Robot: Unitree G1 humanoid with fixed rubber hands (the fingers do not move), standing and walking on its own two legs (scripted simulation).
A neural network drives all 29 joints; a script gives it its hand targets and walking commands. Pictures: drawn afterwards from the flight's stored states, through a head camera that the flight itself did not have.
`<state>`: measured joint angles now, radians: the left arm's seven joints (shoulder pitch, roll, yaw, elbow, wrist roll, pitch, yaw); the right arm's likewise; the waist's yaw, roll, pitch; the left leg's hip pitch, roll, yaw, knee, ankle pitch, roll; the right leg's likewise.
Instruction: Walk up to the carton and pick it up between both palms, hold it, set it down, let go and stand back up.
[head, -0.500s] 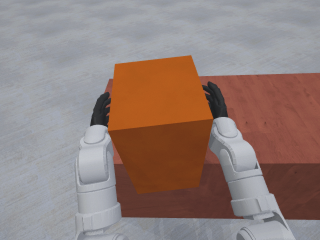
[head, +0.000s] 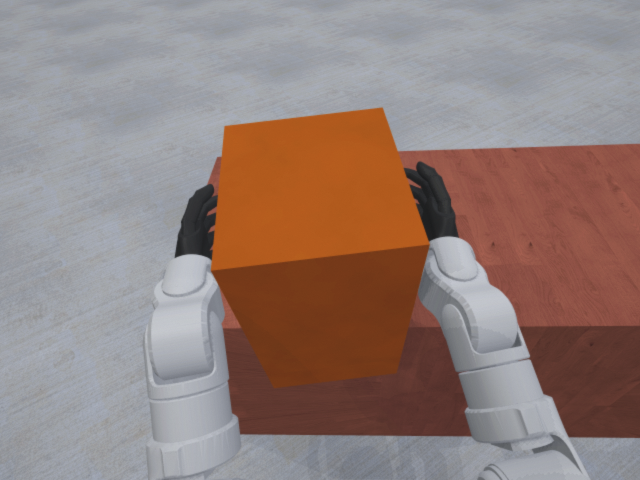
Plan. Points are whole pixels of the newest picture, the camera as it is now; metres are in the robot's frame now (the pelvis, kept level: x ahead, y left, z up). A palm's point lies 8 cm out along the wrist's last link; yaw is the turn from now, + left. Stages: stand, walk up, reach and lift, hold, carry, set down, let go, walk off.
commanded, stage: hold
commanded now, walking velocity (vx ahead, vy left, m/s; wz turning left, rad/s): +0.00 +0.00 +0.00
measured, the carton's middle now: (321, 265) +0.36 -0.01 +0.11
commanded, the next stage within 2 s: none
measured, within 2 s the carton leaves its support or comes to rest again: neither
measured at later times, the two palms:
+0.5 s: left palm (195, 260) +0.34 +0.13 +0.16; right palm (430, 236) +0.35 -0.13 +0.15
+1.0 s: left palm (194, 265) +0.33 +0.13 +0.16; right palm (431, 238) +0.35 -0.13 +0.15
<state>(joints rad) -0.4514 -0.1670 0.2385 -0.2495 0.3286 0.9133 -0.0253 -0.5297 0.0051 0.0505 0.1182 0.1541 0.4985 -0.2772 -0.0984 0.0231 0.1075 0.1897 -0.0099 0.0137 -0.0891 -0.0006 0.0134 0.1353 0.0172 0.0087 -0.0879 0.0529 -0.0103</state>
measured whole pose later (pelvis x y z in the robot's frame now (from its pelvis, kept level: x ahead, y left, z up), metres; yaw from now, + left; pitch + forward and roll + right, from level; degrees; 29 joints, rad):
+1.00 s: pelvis +0.00 +0.00 +0.00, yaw +0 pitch -7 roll +0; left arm -0.46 -0.15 0.25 -0.21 0.34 0.94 -0.04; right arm -0.54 0.02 0.04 0.17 0.15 0.51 -0.27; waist -0.08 0.01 0.12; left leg 0.21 0.00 0.02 -0.09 0.00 0.01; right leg 0.16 0.02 0.01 -0.09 0.05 -0.02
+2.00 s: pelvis +0.00 +0.00 +0.00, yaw +0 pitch -6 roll +0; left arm -0.41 -0.16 0.23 -0.28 0.32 0.92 -0.03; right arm -0.51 0.01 0.06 0.11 0.17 0.50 -0.28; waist -0.08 0.01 0.11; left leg 0.20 0.00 0.02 -0.09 -0.01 0.01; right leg 0.14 0.02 0.01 -0.09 0.05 -0.01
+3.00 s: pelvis -0.01 +0.00 +0.00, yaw +0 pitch -6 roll +0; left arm -0.48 -0.16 0.26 -0.19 0.34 0.91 -0.03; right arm -0.56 0.03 0.02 0.19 0.12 0.48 -0.25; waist -0.07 0.01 0.10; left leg 0.18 -0.01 0.02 -0.09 0.01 0.01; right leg 0.12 0.02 0.01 -0.09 0.06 -0.01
